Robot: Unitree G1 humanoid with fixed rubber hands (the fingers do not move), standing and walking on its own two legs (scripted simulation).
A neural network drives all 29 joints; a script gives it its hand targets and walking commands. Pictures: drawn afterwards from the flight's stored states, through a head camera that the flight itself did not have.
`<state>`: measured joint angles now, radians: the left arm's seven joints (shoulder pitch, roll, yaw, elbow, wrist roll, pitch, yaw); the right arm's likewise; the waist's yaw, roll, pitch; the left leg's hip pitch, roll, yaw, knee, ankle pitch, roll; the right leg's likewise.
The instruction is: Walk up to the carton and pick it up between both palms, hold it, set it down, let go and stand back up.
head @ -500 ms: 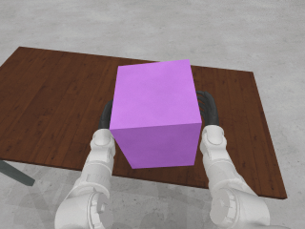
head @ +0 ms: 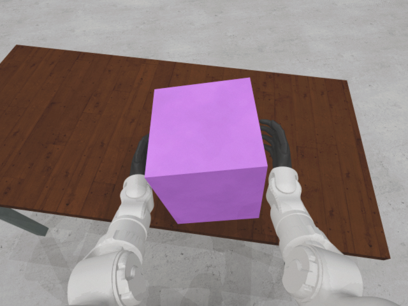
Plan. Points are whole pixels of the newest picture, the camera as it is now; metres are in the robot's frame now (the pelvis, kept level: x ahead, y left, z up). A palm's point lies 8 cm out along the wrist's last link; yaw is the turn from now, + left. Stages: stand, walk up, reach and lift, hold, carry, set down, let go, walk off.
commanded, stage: set down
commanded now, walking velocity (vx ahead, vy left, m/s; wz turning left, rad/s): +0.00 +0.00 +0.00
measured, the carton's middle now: (210, 158) +0.42 -0.03 -0.02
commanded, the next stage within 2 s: none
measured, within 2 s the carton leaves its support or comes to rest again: rests again in 1.66 s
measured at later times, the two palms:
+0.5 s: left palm (141, 178) +0.37 +0.12 -0.01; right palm (281, 168) +0.36 -0.17 +0.02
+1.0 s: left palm (143, 179) +0.37 +0.12 -0.02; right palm (283, 172) +0.36 -0.17 +0.01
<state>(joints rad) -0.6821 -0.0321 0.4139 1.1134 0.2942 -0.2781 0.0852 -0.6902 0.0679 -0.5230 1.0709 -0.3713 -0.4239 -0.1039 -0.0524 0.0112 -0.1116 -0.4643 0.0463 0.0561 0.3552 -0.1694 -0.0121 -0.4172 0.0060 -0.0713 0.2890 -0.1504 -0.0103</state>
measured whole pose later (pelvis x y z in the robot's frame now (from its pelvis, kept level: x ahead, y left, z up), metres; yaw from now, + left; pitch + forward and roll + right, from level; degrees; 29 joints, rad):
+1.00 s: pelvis -0.02 +0.00 +0.00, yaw +0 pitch +15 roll -1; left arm -0.72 -0.06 0.56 1.16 0.42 -0.36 0.07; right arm -0.69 0.11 -0.70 1.05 -0.51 -0.46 -0.07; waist -0.06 -0.01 -0.06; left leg -0.48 0.04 0.06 0.36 -0.14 0.00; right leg -0.45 -0.01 -0.08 0.33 -0.15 -0.01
